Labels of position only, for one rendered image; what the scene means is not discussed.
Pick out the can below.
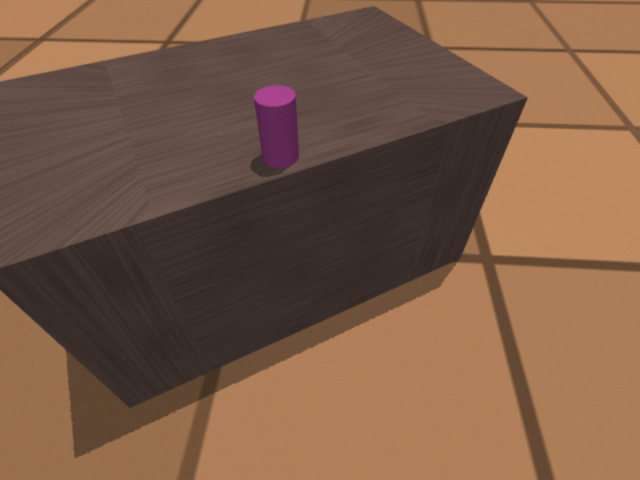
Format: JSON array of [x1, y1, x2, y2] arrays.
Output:
[[254, 85, 299, 168]]

